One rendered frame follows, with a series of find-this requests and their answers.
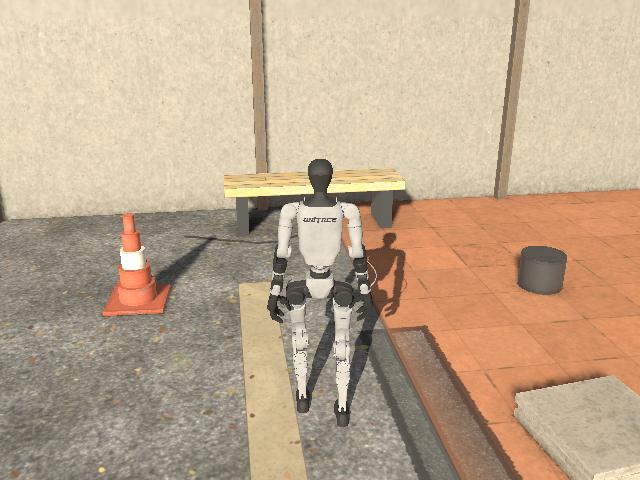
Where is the robot left forearm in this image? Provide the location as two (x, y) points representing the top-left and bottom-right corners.
(269, 244), (288, 296)

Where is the left robot hand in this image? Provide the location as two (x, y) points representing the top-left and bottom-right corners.
(267, 293), (291, 323)

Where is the robot right thigh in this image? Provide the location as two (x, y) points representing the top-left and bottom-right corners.
(333, 280), (353, 360)

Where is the right robot hand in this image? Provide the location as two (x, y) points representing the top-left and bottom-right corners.
(349, 292), (373, 321)

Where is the robot right forearm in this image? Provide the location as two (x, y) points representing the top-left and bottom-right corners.
(353, 244), (371, 294)

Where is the robot thigh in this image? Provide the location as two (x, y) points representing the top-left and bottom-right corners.
(286, 279), (309, 350)
(333, 280), (353, 360)

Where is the robot left upper arm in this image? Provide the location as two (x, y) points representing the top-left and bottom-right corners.
(277, 202), (300, 259)

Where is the robot left thigh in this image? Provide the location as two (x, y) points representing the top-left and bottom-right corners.
(286, 279), (309, 350)

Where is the robot right upper arm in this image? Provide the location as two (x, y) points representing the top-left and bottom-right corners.
(341, 202), (364, 259)

